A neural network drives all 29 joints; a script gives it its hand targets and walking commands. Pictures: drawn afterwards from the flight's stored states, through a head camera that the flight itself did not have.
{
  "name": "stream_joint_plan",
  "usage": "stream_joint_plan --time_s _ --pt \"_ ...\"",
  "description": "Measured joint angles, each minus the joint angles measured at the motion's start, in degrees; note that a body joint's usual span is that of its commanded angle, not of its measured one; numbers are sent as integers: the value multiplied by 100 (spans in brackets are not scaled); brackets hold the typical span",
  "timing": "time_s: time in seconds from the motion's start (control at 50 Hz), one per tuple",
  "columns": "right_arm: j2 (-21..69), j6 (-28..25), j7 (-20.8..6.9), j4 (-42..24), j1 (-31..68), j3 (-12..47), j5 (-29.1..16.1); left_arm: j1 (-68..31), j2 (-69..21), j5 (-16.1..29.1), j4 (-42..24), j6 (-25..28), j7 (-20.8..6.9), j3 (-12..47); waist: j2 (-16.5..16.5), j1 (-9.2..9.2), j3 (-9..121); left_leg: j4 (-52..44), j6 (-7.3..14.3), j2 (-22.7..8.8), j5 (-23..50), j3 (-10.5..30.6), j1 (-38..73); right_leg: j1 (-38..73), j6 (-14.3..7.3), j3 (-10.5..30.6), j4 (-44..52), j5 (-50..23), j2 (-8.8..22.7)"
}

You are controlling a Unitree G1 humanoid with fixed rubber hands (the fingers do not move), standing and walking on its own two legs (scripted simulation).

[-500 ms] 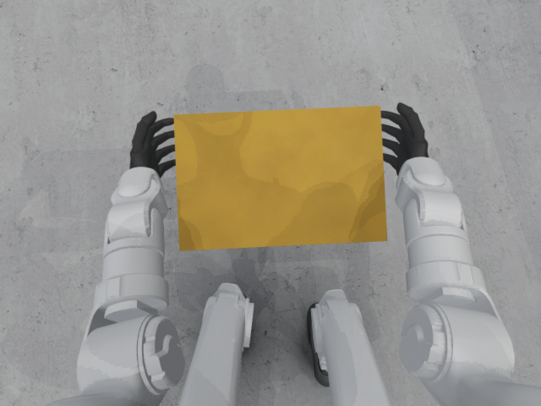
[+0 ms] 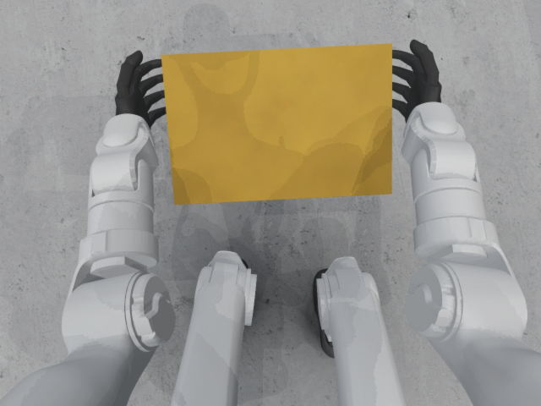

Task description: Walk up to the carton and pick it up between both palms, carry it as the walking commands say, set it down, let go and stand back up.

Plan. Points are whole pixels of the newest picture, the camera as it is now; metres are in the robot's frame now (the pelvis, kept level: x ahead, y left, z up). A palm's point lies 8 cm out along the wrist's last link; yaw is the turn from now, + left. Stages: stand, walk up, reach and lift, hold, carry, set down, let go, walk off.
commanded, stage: set down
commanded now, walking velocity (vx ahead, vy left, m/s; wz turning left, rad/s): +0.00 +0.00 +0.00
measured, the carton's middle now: (277, 132) +0.49 +0.03 -0.19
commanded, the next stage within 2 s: none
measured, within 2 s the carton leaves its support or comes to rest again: neither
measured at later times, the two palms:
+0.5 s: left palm (157, 121) +0.50 +0.22 -0.19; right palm (392, 112) +0.53 -0.15 -0.19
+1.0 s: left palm (171, 126) +0.51 +0.22 -0.26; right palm (379, 119) +0.54 -0.15 -0.26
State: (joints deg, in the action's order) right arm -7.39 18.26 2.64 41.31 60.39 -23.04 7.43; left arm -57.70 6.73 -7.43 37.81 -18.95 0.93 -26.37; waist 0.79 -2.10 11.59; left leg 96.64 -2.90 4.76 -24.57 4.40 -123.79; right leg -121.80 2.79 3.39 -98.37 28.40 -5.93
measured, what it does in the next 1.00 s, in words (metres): lowers itself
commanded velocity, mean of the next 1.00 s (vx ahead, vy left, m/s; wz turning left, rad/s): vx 0.00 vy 0.00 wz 0.00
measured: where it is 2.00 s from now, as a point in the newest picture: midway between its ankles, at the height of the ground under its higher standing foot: (280, 321)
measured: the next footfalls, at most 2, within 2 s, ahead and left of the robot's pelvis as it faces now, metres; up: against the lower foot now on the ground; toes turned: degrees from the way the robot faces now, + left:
none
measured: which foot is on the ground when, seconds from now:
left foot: down 0.00-1.00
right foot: down 0.00-1.00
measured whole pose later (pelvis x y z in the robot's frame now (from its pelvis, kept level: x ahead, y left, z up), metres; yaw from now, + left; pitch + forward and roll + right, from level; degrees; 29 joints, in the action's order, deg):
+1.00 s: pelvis +0.00 +0.00 -0.11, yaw -1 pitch +45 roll +0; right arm -15.6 11.9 6.8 54.0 74.6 -13.9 -1.6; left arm -71.2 15.8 1.5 50.8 -12.3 3.4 -18.7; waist 1.5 -3.3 -8.0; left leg 120.5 -2.7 3.1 -31.3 2.5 -133.8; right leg -132.2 3.1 2.3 -122.2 34.6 -7.2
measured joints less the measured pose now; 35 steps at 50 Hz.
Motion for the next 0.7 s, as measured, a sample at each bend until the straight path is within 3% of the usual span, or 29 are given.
stream_joint_plan --time_s 0.7 --pt "-580 -304 215 754 1192 437 -523 -1153 682 524 782 312 243 461 33 -58 -1304 1816 22 -29 -322 -110 -1171 -1139 139 -48 -1768 317 -145"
